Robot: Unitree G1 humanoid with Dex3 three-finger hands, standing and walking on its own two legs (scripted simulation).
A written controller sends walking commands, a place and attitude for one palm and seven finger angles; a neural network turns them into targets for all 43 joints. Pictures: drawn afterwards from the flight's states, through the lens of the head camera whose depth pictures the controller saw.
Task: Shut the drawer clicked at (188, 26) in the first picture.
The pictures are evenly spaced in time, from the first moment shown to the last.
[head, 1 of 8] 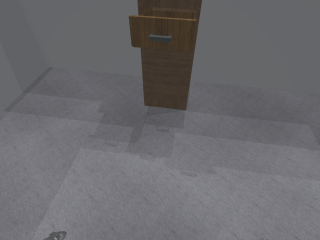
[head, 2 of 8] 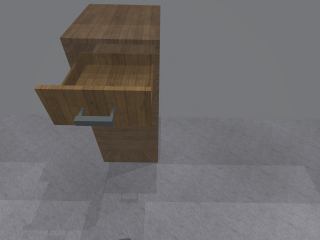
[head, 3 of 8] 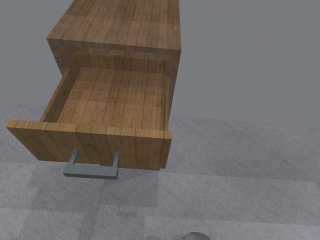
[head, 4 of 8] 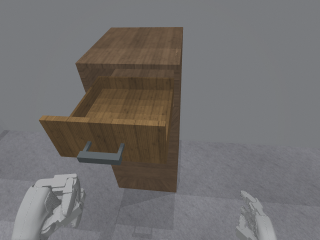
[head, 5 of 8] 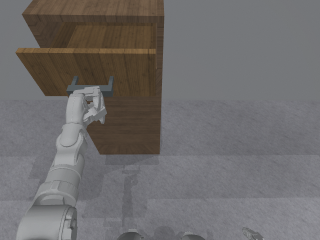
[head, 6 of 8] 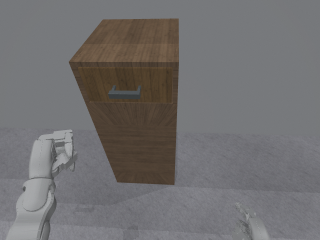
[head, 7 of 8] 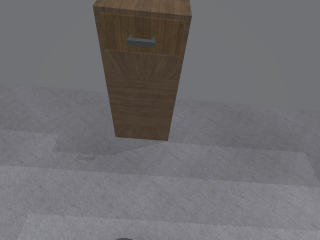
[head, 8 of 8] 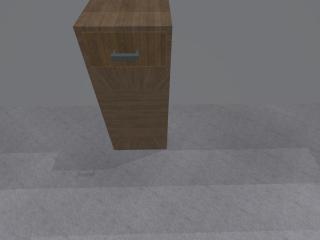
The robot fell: no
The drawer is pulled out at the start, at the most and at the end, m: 0.30 0.30 0.00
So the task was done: yes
